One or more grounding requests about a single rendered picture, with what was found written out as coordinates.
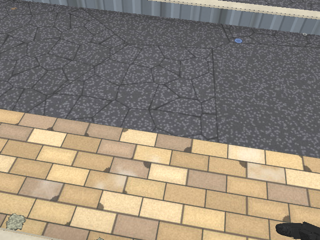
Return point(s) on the robot right hand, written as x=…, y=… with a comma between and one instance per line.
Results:
x=303, y=231

